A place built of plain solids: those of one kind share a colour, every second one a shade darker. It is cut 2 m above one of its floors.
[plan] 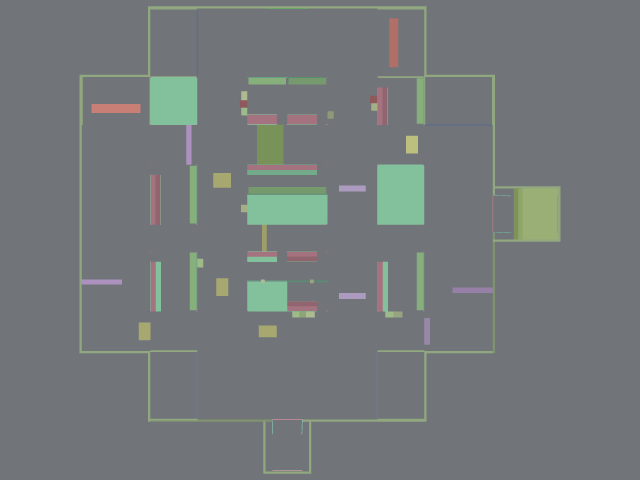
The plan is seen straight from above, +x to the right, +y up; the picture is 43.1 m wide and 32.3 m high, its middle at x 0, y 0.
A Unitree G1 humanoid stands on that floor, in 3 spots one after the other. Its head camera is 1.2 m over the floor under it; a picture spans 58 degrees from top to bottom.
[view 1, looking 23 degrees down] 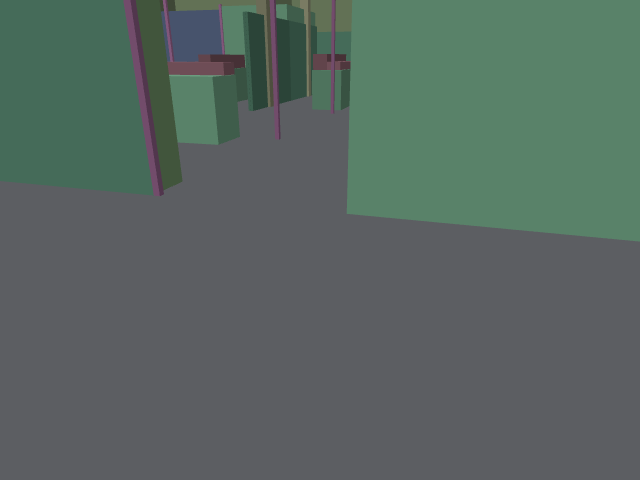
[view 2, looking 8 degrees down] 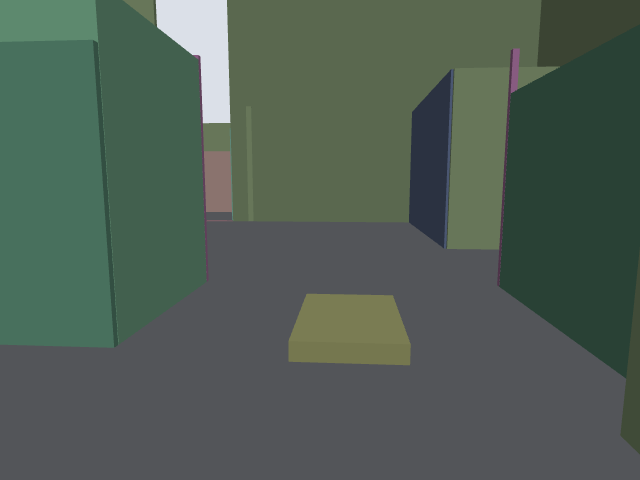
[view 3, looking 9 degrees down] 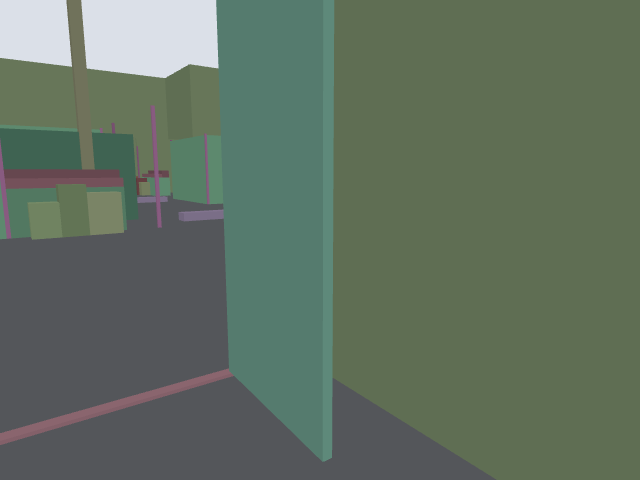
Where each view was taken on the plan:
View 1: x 10.33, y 1.75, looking -164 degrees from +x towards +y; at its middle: ground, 3.07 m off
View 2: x -6.58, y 0.14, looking -86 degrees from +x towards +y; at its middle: ground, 8.62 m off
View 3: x -2.20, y -14.38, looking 54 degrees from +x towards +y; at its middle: leaf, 1.65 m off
